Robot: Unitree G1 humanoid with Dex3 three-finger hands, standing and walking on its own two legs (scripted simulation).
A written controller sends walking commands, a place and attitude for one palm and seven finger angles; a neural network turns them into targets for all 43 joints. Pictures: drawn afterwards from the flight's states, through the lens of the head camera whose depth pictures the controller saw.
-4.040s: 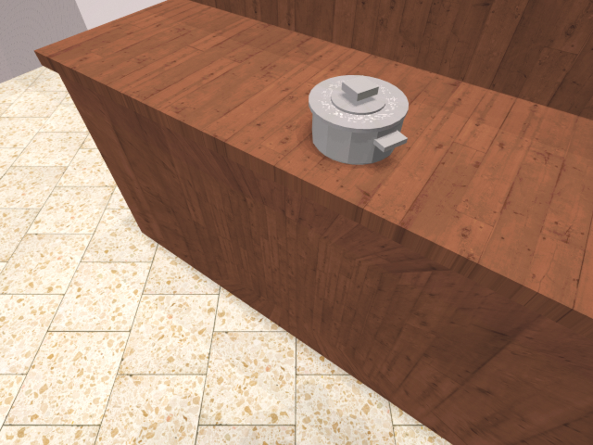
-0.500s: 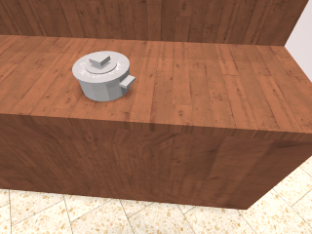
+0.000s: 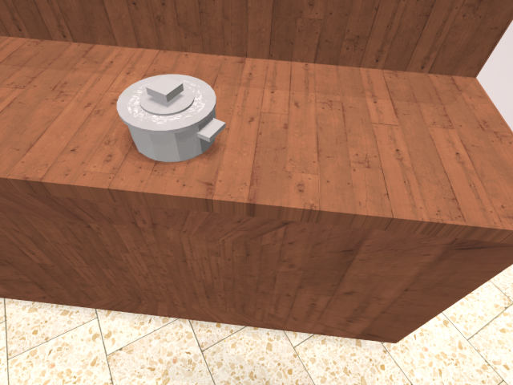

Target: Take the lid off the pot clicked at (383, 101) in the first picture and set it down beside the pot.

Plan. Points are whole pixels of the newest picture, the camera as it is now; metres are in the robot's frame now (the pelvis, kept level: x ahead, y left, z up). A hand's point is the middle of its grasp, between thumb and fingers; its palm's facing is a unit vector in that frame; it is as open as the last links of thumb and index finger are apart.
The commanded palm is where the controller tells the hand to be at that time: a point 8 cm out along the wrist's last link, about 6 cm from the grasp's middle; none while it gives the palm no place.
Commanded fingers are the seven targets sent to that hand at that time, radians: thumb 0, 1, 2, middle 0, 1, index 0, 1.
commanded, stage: shuffle to correct the standing spot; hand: left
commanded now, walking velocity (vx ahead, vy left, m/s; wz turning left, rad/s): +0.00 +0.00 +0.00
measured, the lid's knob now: (165, 88) +0.57 +0.21 +0.15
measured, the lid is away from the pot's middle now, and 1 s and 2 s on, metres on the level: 0.00 0.00 0.00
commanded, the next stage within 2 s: come to a stop and stand still in 0.84 s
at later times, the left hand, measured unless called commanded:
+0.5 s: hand out of the picture +0.06 +0.22 -0.17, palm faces +0.01 -0.97 -0.25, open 7.4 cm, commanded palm none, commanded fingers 0.00 0.90 0.90 -0.20 -0.30 -0.20 -0.30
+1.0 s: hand out of the picture +0.08 +0.30 -0.19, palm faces +0.07 -0.96 -0.28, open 7.4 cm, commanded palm none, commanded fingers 0.00 0.90 0.90 -0.20 -0.30 -0.20 -0.30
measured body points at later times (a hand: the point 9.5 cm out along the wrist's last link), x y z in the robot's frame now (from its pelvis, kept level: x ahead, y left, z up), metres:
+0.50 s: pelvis +0.03 +0.02 +0.00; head +0.07 +0.02 +0.45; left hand +0.06 +0.27 -0.15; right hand +0.06 -0.22 -0.15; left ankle +0.03 +0.11 -0.73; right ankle -0.03 -0.09 -0.69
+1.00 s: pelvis +0.09 +0.09 -0.01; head +0.13 +0.10 +0.43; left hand +0.08 +0.35 -0.17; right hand +0.21 -0.16 -0.14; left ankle +0.14 +0.22 -0.73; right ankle +0.03 -0.07 -0.71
